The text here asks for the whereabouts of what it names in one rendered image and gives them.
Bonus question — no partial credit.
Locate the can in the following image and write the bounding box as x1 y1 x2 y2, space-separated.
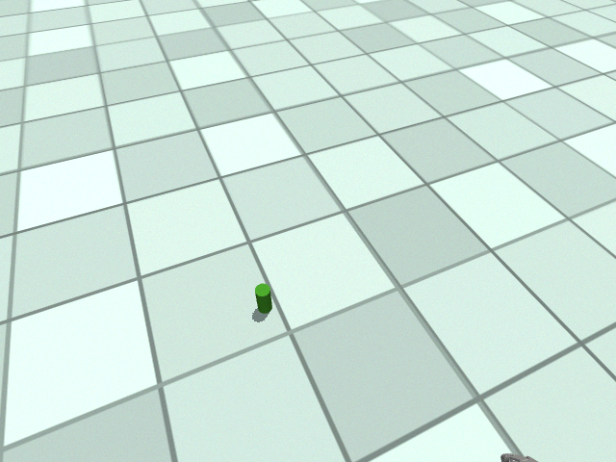
255 284 272 314

